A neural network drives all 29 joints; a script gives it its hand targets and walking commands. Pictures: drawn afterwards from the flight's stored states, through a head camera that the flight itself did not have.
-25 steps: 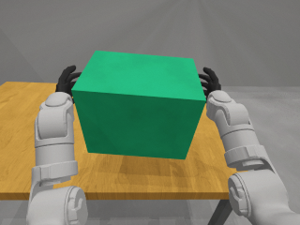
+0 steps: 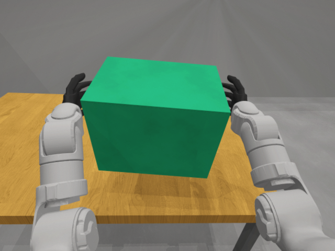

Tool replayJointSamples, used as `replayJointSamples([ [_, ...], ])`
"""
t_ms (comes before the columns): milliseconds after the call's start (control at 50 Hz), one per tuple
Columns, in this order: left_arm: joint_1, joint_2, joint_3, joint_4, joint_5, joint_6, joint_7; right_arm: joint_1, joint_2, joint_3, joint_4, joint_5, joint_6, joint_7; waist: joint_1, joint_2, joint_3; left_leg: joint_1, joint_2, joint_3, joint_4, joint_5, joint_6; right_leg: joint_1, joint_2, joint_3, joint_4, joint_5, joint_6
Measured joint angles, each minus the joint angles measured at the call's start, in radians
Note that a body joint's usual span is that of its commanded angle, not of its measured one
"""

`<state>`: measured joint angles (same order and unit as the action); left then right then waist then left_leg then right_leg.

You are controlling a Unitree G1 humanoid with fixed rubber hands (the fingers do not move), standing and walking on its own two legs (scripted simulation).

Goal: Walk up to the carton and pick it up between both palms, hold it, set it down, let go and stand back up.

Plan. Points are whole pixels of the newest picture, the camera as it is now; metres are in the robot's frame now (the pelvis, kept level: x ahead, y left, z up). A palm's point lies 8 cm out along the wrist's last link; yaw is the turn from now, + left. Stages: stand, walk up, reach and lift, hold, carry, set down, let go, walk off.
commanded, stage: hold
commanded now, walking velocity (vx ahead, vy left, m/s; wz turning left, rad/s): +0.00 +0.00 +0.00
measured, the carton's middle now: (157, 117) +0.40 -0.01 +0.20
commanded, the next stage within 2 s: none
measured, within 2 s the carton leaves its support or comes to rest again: neither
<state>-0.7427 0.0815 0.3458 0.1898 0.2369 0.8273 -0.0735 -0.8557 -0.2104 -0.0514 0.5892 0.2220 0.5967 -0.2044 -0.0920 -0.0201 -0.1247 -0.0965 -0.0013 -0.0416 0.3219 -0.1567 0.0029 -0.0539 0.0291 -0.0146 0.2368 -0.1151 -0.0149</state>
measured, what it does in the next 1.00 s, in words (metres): stands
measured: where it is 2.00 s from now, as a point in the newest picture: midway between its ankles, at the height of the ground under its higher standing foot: outside the picture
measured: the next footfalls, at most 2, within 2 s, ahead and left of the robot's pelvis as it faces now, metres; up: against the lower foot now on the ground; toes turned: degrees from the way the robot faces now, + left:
none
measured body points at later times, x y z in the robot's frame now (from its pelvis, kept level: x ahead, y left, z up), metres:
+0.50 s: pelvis +0.00 +0.00 +0.00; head -0.08 +0.02 +0.44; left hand +0.38 +0.17 +0.26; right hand +0.38 -0.20 +0.25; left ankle +0.02 +0.12 -0.75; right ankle +0.01 -0.11 -0.75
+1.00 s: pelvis +0.00 +0.00 +0.00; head -0.08 +0.02 +0.44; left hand +0.38 +0.18 +0.26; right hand +0.37 -0.20 +0.26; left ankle +0.02 +0.12 -0.75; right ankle +0.01 -0.11 -0.75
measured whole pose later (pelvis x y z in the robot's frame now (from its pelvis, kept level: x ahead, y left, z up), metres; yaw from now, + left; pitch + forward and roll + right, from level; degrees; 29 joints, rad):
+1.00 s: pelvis +0.00 +0.00 +0.00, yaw +0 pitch -4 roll -1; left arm -0.75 0.08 0.34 0.21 0.24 0.83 -0.07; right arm -0.87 -0.22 -0.05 0.60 0.23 0.61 -0.20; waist -0.09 -0.02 -0.13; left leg -0.10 0.00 -0.04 0.33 -0.16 0.00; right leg -0.06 0.03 0.00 0.24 -0.11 -0.02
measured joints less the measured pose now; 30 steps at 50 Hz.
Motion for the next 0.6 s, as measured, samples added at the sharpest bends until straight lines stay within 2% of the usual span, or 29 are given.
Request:
replayJointSamples([
  [220,0.011,0.003,0.002,-0.005,0.009,0.008,-0.013,-0.002,0.003,0.001,0.001,0.010,0.013,0.001,-0.001,-0.010,0.001,0.006,0.000,-0.002,0.006,-0.003,-0.001,0.007,0.001,0.001,0.004,-0.002,-0.001],
  [400,-0.005,0.002,-0.019,0.005,-0.011,-0.003,0.014,-0.012,-0.005,-0.017,0.018,-0.006,-0.006,0.013,0.006,0.002,-0.009,-0.017,-0.004,-0.002,0.008,0.001,0.002,-0.016,-0.002,0.002,0.009,-0.001,0.002],
  [500,-0.020,-0.001,0.000,0.038,0.006,-0.006,0.001,-0.018,-0.008,-0.005,0.029,-0.002,0.007,0.008,0.005,0.006,-0.004,-0.003,-0.003,0.002,-0.001,0.002,0.004,-0.004,-0.002,0.007,0.001,0.001,0.003],
  [600,0.001,0.006,-0.002,0.015,-0.001,0.001,-0.004,-0.003,-0.006,0.013,0.009,0.012,0.011,-0.001,-0.005,0.002,-0.006,-0.004,-0.001,0.000,0.005,-0.004,0.001,0.000,0.002,0.006,-0.001,-0.001,0.001],
])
